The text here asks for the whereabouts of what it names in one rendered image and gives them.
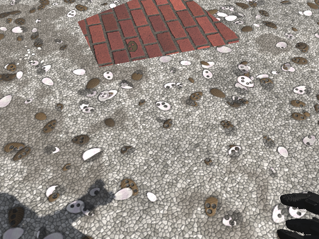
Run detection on right robot hand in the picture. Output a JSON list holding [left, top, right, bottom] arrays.
[[277, 191, 319, 239]]

